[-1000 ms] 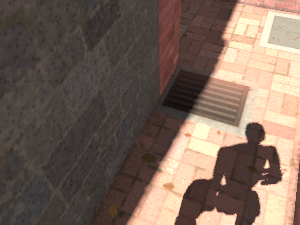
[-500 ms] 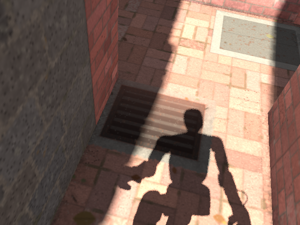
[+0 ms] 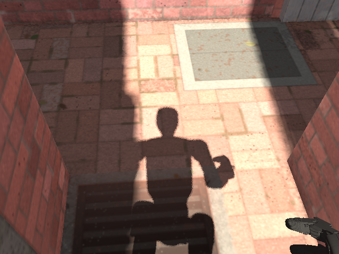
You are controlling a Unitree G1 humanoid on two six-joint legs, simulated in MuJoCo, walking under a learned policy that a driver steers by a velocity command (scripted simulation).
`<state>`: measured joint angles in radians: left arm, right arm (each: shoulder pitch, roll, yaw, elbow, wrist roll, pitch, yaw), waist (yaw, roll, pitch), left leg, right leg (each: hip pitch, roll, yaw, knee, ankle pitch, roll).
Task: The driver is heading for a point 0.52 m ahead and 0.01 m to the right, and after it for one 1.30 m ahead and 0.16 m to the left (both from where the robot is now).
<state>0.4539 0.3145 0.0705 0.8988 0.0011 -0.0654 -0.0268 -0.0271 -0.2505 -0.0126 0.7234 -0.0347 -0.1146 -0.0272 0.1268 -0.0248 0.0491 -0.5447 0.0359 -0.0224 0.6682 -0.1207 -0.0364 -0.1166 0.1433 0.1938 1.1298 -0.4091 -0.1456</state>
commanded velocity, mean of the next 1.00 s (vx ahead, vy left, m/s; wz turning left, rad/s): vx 0.54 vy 0.00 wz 0.02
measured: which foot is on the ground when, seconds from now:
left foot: down 0.00-0.38, up 0.40-0.76, down 0.78-1.00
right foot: up 0.00-0.38, down 0.40-0.78, up 0.80-1.00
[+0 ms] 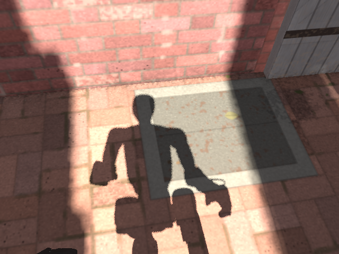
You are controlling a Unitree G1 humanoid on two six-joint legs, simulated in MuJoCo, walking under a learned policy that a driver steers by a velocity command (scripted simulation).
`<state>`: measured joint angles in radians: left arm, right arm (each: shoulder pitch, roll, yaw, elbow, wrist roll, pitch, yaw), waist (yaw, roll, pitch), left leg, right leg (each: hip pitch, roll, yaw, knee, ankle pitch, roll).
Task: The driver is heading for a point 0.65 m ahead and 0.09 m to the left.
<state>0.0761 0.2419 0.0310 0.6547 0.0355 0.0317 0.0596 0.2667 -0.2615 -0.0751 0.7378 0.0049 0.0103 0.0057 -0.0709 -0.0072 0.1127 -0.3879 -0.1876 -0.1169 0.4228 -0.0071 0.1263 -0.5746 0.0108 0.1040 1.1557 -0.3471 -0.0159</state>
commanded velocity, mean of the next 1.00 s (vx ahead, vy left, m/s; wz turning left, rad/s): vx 0.02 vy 0.00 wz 0.43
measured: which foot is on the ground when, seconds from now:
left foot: down 0.00-0.36, up 0.38-0.78, down 0.80-1.00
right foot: up 0.00-0.34, down 0.36-0.82, up 0.84-1.00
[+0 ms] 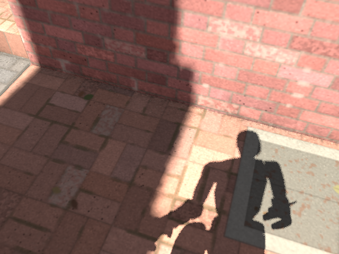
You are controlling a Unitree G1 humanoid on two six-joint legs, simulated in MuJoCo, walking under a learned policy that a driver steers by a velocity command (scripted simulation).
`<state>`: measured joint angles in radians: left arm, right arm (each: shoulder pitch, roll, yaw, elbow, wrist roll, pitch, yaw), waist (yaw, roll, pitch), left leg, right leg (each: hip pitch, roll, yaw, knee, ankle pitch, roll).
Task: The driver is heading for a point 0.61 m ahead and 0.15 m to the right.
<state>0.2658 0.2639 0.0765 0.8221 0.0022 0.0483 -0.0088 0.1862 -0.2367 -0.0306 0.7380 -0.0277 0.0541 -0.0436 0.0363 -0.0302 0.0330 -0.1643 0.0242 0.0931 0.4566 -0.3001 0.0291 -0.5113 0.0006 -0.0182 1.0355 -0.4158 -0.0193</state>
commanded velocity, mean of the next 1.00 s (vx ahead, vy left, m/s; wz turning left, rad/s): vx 0.00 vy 0.00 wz -0.52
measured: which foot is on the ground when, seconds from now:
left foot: down 0.00-0.24, up 0.26-0.68, down 0.70-1.00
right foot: up 0.00-0.22, down 0.24-0.70, up 0.72-1.00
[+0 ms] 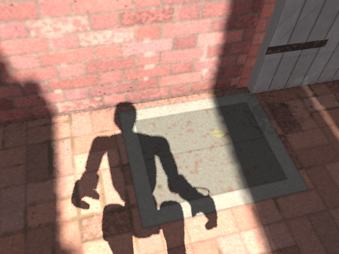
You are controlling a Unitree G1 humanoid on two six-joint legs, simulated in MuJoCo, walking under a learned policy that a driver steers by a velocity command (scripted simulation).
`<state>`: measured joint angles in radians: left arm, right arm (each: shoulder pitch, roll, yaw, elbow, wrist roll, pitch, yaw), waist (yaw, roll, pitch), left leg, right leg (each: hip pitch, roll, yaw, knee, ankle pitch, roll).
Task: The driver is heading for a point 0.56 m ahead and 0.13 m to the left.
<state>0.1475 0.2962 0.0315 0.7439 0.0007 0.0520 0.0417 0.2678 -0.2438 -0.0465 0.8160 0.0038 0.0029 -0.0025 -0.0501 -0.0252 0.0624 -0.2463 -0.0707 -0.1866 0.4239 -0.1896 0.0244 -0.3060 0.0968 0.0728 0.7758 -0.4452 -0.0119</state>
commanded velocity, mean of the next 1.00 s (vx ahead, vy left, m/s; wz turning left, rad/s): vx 0.63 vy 0.00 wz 0.55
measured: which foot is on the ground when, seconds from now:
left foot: down 0.00-0.14, up 0.16-0.74, down 0.76-1.00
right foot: up 0.00-0.12, down 0.14-0.76, up 0.78-1.00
